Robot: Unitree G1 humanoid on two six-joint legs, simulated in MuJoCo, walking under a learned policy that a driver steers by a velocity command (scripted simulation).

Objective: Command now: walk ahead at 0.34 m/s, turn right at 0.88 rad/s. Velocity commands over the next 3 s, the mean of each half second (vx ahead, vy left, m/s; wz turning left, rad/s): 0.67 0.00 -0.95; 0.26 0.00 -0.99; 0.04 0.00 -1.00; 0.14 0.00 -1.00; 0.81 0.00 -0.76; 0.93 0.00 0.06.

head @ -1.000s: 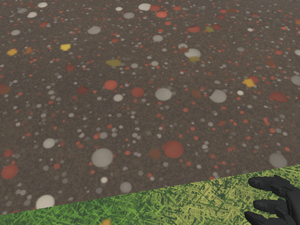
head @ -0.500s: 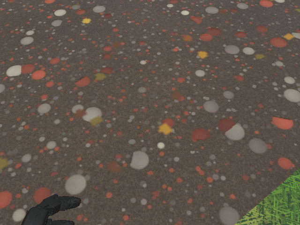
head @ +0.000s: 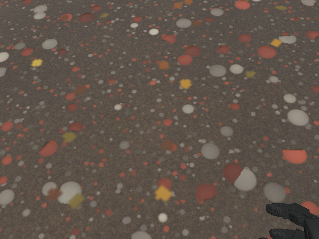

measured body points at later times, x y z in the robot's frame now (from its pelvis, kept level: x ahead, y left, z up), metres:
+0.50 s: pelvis +0.20 -0.10 +0.01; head +0.20 -0.13 +0.46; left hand +0.34 +0.14 -0.09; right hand +0.27 -0.40 -0.08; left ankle +0.31 +0.03 -0.65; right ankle +0.09 -0.12 -0.72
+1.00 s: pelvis +0.41 -0.17 +0.01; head +0.41 -0.24 +0.46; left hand +0.76 -0.18 -0.04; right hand +0.25 -0.47 -0.10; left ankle +0.54 -0.15 -0.72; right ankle +0.35 -0.30 -0.68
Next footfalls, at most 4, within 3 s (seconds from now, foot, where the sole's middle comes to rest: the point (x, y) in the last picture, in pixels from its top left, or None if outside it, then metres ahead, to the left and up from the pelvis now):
0.32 right None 0.13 -0.14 -0.76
0.70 left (226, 200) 0.57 -0.17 -0.76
1.12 right None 0.36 -0.34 -0.76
1.54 left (263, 201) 0.57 -0.33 -0.76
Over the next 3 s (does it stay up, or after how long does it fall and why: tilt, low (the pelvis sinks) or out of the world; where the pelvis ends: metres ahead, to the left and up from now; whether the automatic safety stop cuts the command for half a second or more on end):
stays up -0.16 -0.87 0.01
